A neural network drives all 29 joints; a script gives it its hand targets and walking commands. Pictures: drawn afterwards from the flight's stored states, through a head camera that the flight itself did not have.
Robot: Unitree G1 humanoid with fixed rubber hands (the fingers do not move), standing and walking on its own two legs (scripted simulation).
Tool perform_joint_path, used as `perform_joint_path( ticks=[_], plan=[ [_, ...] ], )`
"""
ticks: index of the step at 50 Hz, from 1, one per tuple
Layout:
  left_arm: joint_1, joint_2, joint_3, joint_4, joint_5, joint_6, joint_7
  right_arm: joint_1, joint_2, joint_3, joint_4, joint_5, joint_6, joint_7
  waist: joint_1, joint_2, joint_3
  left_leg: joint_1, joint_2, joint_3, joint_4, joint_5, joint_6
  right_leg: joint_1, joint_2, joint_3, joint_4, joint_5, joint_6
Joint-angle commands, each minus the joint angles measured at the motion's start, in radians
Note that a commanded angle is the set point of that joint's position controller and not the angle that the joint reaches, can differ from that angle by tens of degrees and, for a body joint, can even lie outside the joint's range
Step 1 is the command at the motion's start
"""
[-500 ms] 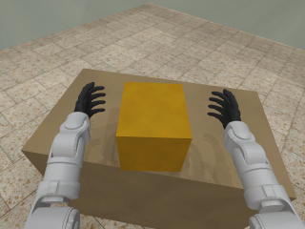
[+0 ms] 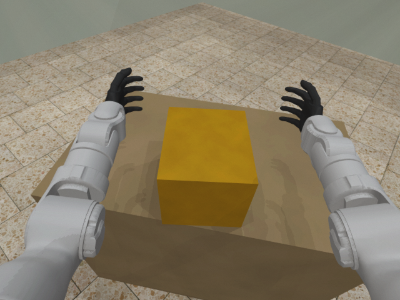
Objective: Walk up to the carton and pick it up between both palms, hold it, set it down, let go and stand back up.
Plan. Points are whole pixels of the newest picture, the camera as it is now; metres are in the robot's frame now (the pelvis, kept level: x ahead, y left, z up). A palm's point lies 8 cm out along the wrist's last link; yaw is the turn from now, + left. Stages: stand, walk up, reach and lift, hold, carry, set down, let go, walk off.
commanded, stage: reach and lift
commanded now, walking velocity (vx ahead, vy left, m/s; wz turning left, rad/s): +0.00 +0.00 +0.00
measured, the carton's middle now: (204, 166) +0.44 +0.00 +0.01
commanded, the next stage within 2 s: none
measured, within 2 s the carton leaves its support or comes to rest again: neither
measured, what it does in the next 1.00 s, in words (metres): stands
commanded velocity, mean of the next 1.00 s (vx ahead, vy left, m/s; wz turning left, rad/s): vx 0.00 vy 0.00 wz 0.00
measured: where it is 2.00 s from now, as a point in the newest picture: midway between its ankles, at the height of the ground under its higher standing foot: outside the picture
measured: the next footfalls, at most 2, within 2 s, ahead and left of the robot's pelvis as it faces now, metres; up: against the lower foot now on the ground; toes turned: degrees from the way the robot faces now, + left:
none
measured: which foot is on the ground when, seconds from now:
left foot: down 0.00-1.00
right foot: down 0.00-1.00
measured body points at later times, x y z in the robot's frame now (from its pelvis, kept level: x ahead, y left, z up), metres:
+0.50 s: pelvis -0.01 +0.00 -0.01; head +0.03 +0.02 +0.44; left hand +0.45 +0.19 +0.09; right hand +0.45 -0.18 +0.10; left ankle +0.01 +0.12 -0.75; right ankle -0.02 -0.10 -0.75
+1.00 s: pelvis -0.01 +0.00 -0.02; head +0.05 +0.02 +0.43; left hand +0.46 +0.15 +0.08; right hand +0.46 -0.18 +0.09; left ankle +0.01 +0.12 -0.75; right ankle -0.02 -0.10 -0.75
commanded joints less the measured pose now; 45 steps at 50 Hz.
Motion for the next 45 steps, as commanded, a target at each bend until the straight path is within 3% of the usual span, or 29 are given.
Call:
perform_joint_path(
  ticks=[1, 8, 15, 20, 25, 30, 37, 45],
  plan=[
    [-0.438, 0.115, -0.018, -0.022, -0.03, -0.052, 0.01, -0.461, -0.149, -0.022, -0.029, 0.007, -0.025, 0.015, -0.003, 0.021, -0.405, 0.352, -0.017, -0.065, 0.062, 0.243, -0.003, -0.116, -0.006, -0.022, -0.012, 0.339, 0.077],
    [-0.42, 0.095, -0.027, 0.134, -0.012, -0.138, -0.007, -0.439, -0.127, -0.001, 0.087, 0.0, -0.068, 0.029, -0.005, 0.023, -0.421, 0.313, -0.016, -0.067, 0.08, 0.297, -0.014, -0.109, -0.011, -0.022, 0.007, 0.39, 0.076],
    [-0.351, 0.056, -0.009, 0.205, 0.037, -0.33, -0.024, -0.356, -0.079, -0.006, 0.119, -0.034, -0.215, 0.039, 0.005, 0.026, -0.449, 0.249, -0.016, -0.062, 0.105, 0.354, -0.022, -0.117, -0.017, -0.026, 0.039, 0.389, 0.063],
    [-0.441, 0.045, -0.027, 0.225, 0.005, -0.447, -0.001, -0.402, -0.079, -0.053, 0.089, -0.077, -0.3, 0.048, -0.003, 0.045, -0.546, 0.201, -0.01, -0.06, 0.133, 0.291, -0.036, -0.213, -0.026, -0.037, 0.065, 0.311, 0.055],
    [-0.456, 0.029, -0.062, 0.356, -0.036, -0.519, 0.012, -0.412, -0.069, -0.067, 0.161, -0.105, -0.34, 0.047, -0.022, 0.032, -0.605, 0.143, -0.003, -0.068, 0.173, 0.234, -0.03, -0.294, -0.037, -0.04, 0.104, 0.267, 0.049],
    [-0.48, 0.021, -0.079, 0.446, -0.046, -0.557, 0.017, -0.435, -0.079, -0.065, 0.229, -0.098, -0.373, 0.049, -0.021, 0.032, -0.625, 0.107, 0.002, -0.068, 0.195, 0.245, -0.039, -0.34, -0.033, -0.053, 0.131, 0.26, 0.047],
    [-0.463, 0.008, -0.051, 0.466, -0.019, -0.55, 0.019, -0.431, -0.058, -0.015, 0.266, -0.047, -0.38, 0.053, -0.003, 0.007, -0.615, 0.061, -0.006, -0.064, 0.202, 0.278, -0.03, -0.302, -0.031, -0.039, 0.147, 0.335, 0.063],
    [-0.488, -0.009, -0.034, 0.426, -0.005, -0.569, 0.027, -0.437, -0.023, -0.022, 0.227, -0.056, -0.381, 0.049, 0.002, 0.017, -0.623, 0.027, -0.01, -0.054, 0.177, 0.225, -0.02, -0.294, -0.039, -0.025, 0.142, 0.294, 0.058]
  ],
)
